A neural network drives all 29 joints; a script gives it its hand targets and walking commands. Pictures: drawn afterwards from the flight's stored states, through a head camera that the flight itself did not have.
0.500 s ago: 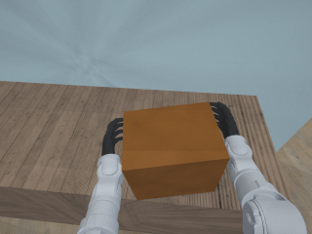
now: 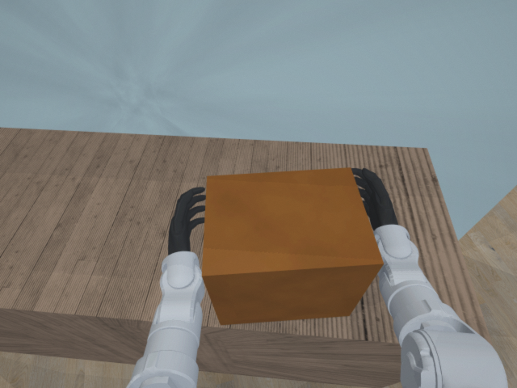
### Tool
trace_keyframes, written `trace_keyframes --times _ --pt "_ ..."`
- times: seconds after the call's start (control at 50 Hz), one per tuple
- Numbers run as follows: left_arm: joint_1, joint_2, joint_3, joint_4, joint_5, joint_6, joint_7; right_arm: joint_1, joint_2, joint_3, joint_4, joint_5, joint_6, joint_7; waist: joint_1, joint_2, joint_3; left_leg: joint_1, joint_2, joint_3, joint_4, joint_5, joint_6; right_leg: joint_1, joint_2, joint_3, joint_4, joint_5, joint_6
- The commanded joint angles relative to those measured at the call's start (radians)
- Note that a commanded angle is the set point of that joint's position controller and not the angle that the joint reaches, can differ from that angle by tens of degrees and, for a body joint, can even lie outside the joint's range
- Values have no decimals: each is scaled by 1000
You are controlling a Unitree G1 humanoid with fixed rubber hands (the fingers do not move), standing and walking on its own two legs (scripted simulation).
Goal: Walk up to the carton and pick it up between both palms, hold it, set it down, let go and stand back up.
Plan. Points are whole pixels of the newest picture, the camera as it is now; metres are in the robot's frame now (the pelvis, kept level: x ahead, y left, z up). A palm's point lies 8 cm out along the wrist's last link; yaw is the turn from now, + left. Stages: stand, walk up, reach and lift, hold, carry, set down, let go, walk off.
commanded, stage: set down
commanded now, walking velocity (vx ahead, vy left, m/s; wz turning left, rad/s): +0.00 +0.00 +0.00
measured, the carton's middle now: (282, 250) +0.34 +0.01 -0.02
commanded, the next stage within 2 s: none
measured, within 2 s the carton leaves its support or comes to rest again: neither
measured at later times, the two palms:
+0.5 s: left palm (170, 255) +0.32 +0.20 -0.02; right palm (371, 211) +0.42 -0.14 +0.01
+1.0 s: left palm (150, 255) +0.31 +0.23 -0.01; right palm (395, 213) +0.41 -0.17 +0.02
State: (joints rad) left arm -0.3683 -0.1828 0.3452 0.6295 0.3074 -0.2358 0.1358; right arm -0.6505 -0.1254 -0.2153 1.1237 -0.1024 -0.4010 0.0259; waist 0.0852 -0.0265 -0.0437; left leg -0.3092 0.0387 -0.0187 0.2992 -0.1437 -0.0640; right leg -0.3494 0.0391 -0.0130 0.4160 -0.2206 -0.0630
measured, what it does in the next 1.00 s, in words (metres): stands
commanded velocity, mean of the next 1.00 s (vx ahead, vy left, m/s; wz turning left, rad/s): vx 0.00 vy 0.00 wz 0.00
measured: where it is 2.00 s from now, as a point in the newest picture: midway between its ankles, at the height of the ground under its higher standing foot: outside the picture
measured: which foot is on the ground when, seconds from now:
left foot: down 0.00-1.00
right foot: down 0.00-1.00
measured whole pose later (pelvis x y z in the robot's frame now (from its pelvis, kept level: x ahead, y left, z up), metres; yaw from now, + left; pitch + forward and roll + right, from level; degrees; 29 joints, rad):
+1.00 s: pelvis -0.01 +0.02 -0.01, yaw -2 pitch +16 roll -1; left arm -0.40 -0.05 0.27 0.80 0.08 -0.30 0.18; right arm -0.76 -0.36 0.09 1.36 0.34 -0.45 0.13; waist 0.15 0.01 -0.14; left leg -0.55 0.07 -0.02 0.47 -0.21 -0.06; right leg -0.52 0.07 -0.01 0.42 -0.18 -0.05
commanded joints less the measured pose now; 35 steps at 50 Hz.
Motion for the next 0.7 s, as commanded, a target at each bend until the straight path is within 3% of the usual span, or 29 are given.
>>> trace_keyframes --times 0.0,0.02,0.04,0.06,0.08,0.1,0.14,0.16,0.18,0.2,0.22,0.26,0.3,0.32,0.34,0.36,0.38,0.4,0.44,0.46,0.48,0.5,0.52,0.54,0.56,0.6,0.62,0.66,0.68 --pt "-375 -373 -149 -9 56 -37 -66 -390 414 123 49 -111 -46 95 69 -53 -380 -44 -22 122 28 255 65 189 -26 -6 -96 340 59" --pt "-407 -418 -138 -16 67 -36 -70 -416 474 108 24 -135 -42 101 73 -52 -354 -55 -23 122 29 230 71 169 -23 -13 -97 286 60" --pt "-383 -318 -115 17 66 -37 -66 -370 373 82 68 -136 -36 89 48 -63 -325 -56 -27 120 33 196 74 160 -33 0 -93 260 65" --pt "-396 -258 -80 53 58 -40 -54 -390 320 69 51 -149 -35 83 67 -82 -337 -63 -27 123 39 195 75 149 -33 2 -90 256 64" --pt "-360 -216 -66 62 59 -29 -42 -359 262 52 85 -115 -24 66 61 -77 -269 -62 -23 118 25 168 81 149 -33 8 -103 219 65" --pt "-345 -123 -71 47 24 -36 -28 -377 162 83 41 -66 -36 54 83 -72 -326 -64 -29 128 40 192 72 172 -29 16 -94 252 63" --pt "-357 -120 -92 -32 -8 -51 1 -399 140 127 69 14 -34 31 87 -29 -355 -62 -24 126 54 217 68 139 -24 21 -78 264 66" --pt "-359 -108 -76 -20 -22 -55 14 -425 130 139 55 30 -29 25 109 -54 -370 -70 -27 128 61 243 67 159 -19 19 -68 305 69" --pt "-354 -81 -104 10 -45 -44 35 -435 66 147 57 66 -29 20 87 -29 -400 -56 -26 122 77 243 59 145 -14 22 -65 300 60" --pt "-354 -50 -79 68 -60 -37 33 -445 32 154 92 77 -20 12 89 -56 -363 -97 -25 119 81 223 58 144 -15 28 -57 307 61" --pt "-342 -31 -76 38 -63 -39 44 -443 24 200 88 130 -24 8 120 -36 -409 -93 -28 127 85 244 56 165 -9 32 -51 326 58" --pt "-391 68 -116 8 -116 -61 74 -513 -124 232 51 202 -40 4 127 -6 -531 -88 -31 131 127 298 32 182 2 40 -15 394 56" --pt "-389 34 -146 21 -149 -81 79 -537 -111 274 32 247 -62 1 125 -10 -575 -103 -29 117 159 320 18 180 12 43 -1 394 48" --pt "-385 43 -141 24 -149 -92 83 -537 -116 274 50 252 -65 -4 108 -1 -580 -100 -32 114 169 340 15 176 7 44 11 430 53" --pt "-397 101 -168 42 -176 -89 93 -524 -224 276 107 284 -64 -7 87 22 -613 -68 -26 112 190 365 2 164 19 33 22 430 44" --pt "-387 80 -164 60 -163 -83 99 -546 -221 290 109 307 -61 -7 111 45 -603 -43 -17 110 186 379 -9 115 31 23 11 390 38" --pt "-389 84 -159 73 -173 -81 92 -540 -205 298 134 307 -52 -11 109 12 -598 -87 -23 118 196 342 -5 136 26 36 19 398 42" --pt "-394 134 -156 86 -177 -89 95 -521 -267 287 163 307 -55 -19 93 39 -617 -82 -24 115 213 378 -15 143 24 41 33 455 37" --pt "-358 107 -185 64 -198 -106 91 -506 -276 329 160 361 -73 -18 80 46 -655 -67 -24 100 237 466 -28 147 29 37 49 534 32" --pt "-331 105 -212 44 -214 -112 89 -498 -285 343 164 381 -89 -18 62 84 -714 -40 -26 94 256 532 -41 131 36 30 57 587 31" --pt "-366 121 -224 -17 -224 -129 93 -503 -301 325 144 387 -92 -7 67 108 -780 2 -18 93 258 549 -43 87 48 17 43 511 25" --pt "-318 126 -212 46 -228 -122 87 -497 -308 332 182 384 -92 -7 69 98 -726 7 -15 80 273 564 -49 26 40 19 49 503 16" --pt "-341 151 -202 19 -227 -124 89 -507 -327 336 181 395 -86 0 99 109 -763 13 -17 90 277 594 -47 2 44 23 49 486 10" --pt "-310 123 -210 36 -232 -111 90 -514 -344 347 191 393 -87 8 91 99 -764 37 -13 76 281 614 -53 -17 58 6 50 478 5" --pt "-292 138 -201 63 -239 -115 82 -496 -343 379 180 437 -99 14 121 78 -713 12 -18 90 278 628 -52 34 56 21 25 494 -5" --pt "-313 122 -243 27 -242 -95 88 -508 -385 368 248 450 -76 37 77 118 -689 28 -14 67 271 574 -53 -47 58 11 15 399 -12" --pt "-269 114 -238 77 -246 -83 77 -484 -382 376 285 453 -73 39 82 102 -615 41 -11 62 274 587 -51 -63 63 6 13 371 -16" --pt "-269 131 -248 40 -270 -78 72 -501 -406 393 241 488 -80 57 97 80 -637 29 -17 67 273 561 -45 -57 67 8 13 363 -13" --pt "-277 146 -256 21 -268 -84 67 -488 -397 398 239 495 -80 67 86 96 -648 37 -21 61 276 563 -45 -45 63 10 12 360 -12"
